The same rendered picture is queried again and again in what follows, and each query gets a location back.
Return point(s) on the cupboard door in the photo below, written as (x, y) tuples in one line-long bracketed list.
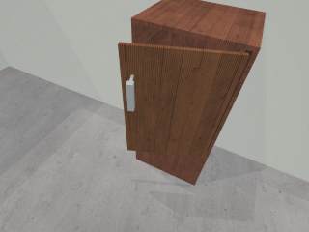
[(180, 95)]

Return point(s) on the handle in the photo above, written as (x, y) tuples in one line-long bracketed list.
[(130, 94)]

